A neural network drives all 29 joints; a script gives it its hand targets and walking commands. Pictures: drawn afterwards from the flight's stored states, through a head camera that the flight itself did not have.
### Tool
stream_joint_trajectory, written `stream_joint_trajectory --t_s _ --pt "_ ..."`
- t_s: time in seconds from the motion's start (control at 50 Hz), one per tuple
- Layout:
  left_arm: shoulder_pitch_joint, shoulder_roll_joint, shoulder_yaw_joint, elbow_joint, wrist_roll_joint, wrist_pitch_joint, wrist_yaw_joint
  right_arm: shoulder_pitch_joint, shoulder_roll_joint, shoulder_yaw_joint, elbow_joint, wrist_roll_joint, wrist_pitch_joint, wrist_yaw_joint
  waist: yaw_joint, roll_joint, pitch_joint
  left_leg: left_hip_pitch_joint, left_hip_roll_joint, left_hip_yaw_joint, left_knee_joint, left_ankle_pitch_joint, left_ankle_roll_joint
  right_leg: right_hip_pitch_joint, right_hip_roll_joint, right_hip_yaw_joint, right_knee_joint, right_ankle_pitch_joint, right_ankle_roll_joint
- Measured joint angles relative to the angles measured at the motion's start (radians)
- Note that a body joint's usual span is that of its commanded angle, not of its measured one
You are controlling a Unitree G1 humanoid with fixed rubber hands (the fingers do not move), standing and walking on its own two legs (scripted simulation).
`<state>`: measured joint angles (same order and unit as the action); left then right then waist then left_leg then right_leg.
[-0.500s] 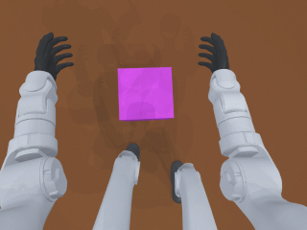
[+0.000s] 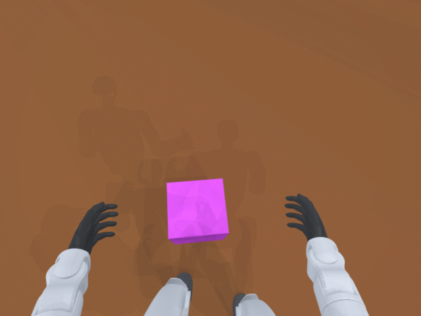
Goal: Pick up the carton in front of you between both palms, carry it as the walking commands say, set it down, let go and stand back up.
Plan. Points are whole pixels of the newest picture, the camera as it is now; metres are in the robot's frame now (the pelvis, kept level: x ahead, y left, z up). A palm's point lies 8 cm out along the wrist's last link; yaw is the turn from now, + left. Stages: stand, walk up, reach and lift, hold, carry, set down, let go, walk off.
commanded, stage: let go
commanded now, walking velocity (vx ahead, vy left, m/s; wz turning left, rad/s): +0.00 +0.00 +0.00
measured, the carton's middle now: (197, 213) +0.40 +0.06 -0.62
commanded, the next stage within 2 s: stand in 0.72 s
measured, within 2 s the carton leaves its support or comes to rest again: neither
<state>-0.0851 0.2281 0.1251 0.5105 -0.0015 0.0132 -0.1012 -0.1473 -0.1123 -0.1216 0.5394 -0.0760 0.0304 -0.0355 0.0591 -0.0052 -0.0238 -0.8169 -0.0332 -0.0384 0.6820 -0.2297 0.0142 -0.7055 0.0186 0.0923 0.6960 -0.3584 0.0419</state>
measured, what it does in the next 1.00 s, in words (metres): stands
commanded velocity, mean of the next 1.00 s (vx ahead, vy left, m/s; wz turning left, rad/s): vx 0.00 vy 0.00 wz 0.00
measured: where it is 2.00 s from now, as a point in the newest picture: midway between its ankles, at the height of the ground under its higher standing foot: outside the picture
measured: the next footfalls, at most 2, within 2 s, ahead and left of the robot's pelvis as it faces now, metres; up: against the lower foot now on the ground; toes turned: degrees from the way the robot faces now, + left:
none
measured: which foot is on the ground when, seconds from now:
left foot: down 0.00-1.00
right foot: down 0.00-1.00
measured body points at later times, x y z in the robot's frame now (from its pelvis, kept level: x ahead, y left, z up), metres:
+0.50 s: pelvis +0.03 -0.04 +0.03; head +0.05 -0.04 +0.48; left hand +0.20 +0.20 -0.05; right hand +0.21 -0.27 -0.04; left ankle +0.04 +0.10 -0.71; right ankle -0.03 -0.15 -0.71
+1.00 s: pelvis +0.04 -0.01 +0.02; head +0.05 +0.01 +0.47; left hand +0.18 +0.27 -0.08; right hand +0.17 -0.31 -0.06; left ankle +0.04 +0.10 -0.71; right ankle -0.03 -0.15 -0.71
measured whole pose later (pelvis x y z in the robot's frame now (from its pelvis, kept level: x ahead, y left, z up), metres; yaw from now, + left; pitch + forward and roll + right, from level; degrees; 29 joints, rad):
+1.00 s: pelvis +0.04 -0.01 +0.02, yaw +0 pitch +0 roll +0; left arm 0.24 0.35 0.05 0.62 0.04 0.03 0.02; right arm 0.18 -0.31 -0.06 0.75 -0.05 0.01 -0.02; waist 0.00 -0.05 0.01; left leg -0.26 -0.02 -0.03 0.55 -0.28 0.00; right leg -0.13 0.01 0.08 0.50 -0.37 0.02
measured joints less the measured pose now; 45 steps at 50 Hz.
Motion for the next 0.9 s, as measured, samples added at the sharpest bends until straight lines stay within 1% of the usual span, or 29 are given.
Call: stream_joint_trajectory --t_s 0.12,0.22,0.3,0.4,0.5,0.6,0.64,0.72,0.8,0.9 --pt "0.184 -0.025 -0.049 -0.053 -0.005 -0.019 0.024 0.169 -0.036 0.026 -0.022 0.023 -0.033 0.035 -0.014 0.008 0.034 0.239 0.006 -0.007 -0.126 0.022 -0.014 0.234 -0.003 -0.006 -0.121 0.024 -0.02" --pt "0.292 -0.026 -0.075 -0.079 -0.006 -0.012 0.032 0.281 -0.064 0.05 -0.048 0.039 -0.033 0.057 -0.031 0.003 0.054 0.423 0.012 -0.012 -0.227 0.043 -0.028 0.41 -0.003 -0.012 -0.207 0.04 -0.038" --pt "0.328 -0.017 -0.083 -0.087 -0.001 0.015 0.031 0.34 -0.082 0.068 -0.069 0.053 -0.012 0.071 -0.047 -0.01 0.068 0.535 0.016 -0.018 -0.273 0.048 -0.039 0.517 -0.001 -0.019 -0.24 0.039 -0.052" --pt "0.322 -0.01 -0.078 -0.086 0.01 0.063 0.025 0.371 -0.097 0.082 -0.092 0.069 0.031 0.084 -0.06 -0.026 0.089 0.62 0.022 -0.021 -0.283 0.038 -0.047 0.601 0.003 -0.026 -0.249 0.029 -0.063" --pt "0.308 -0.01 -0.074 -0.089 0.019 0.096 0.025 0.371 -0.099 0.089 -0.106 0.075 0.065 0.094 -0.061 -0.031 0.104 0.655 0.025 -0.016 -0.272 0.023 -0.047 0.64 0.005 -0.023 -0.248 0.021 -0.064" --pt "0.311 -0.009 -0.075 -0.093 0.019 0.108 0.027 0.363 -0.089 0.088 -0.111 0.067 0.082 0.096 -0.058 -0.029 0.111 0.666 0.022 -0.009 -0.264 0.013 -0.041 0.653 0.001 -0.019 -0.249 0.018 -0.058" --pt "0.316 -0.006 -0.08 -0.109 0.03 0.135 0.041 0.365 -0.085 0.086 -0.095 0.069 0.068 0.084 -0.058 -0.027 0.102 0.656 0.019 -0.01 -0.253 0.008 -0.038 0.647 -0.002 -0.02 -0.245 0.016 -0.054" --pt "0.325 0.005 -0.088 -0.125 0.026 0.168 0.069 0.373 -0.086 0.093 -0.073 0.076 0.051 0.066 -0.055 -0.023 0.081 0.635 0.011 -0.009 -0.226 -0.006 -0.03 0.631 -0.009 -0.02 -0.227 0.006 -0.046" --pt "0.312 0.047 -0.093 -0.039 0.033 0.1 0.106 0.346 -0.119 0.102 0.049 0.033 0.026 0.032 -0.052 -0.025 0.048 0.581 0.015 -0.007 -0.169 -0.03 -0.026 0.59 -0.003 -0.021 -0.199 -0.005 -0.039" --pt "0.318 0.095 -0.077 0.051 0.042 0.044 0.115 0.335 -0.171 0.078 0.155 0.026 -0.004 0.021 -0.055 -0.04 0.034 0.553 0.017 0.0 -0.137 -0.049 -0.017 0.569 -0.002 -0.017 -0.186 -0.012 -0.033"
